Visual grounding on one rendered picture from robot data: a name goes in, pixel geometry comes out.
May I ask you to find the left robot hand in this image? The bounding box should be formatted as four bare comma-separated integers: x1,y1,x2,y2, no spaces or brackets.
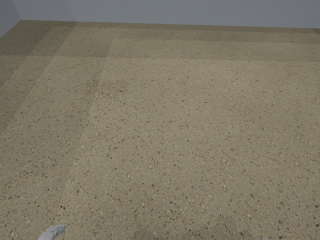
37,224,66,240

